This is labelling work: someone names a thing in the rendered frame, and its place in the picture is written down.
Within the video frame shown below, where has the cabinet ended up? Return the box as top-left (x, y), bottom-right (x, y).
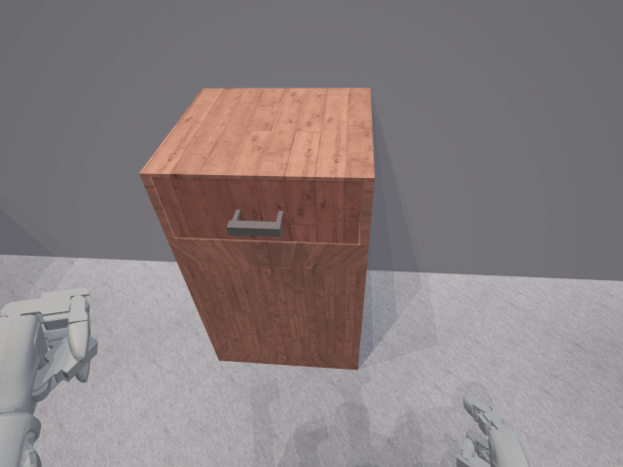
top-left (139, 88), bottom-right (375, 370)

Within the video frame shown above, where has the robot left forearm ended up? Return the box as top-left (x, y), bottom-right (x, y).
top-left (0, 413), bottom-right (42, 467)

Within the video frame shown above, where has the left robot hand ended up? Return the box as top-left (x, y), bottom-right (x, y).
top-left (0, 288), bottom-right (97, 414)

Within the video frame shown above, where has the handle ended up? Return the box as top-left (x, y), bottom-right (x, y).
top-left (227, 210), bottom-right (283, 237)

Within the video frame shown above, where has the drawer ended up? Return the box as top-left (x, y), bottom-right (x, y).
top-left (152, 177), bottom-right (362, 244)

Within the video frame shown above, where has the right robot hand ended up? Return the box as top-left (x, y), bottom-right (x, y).
top-left (457, 396), bottom-right (531, 467)

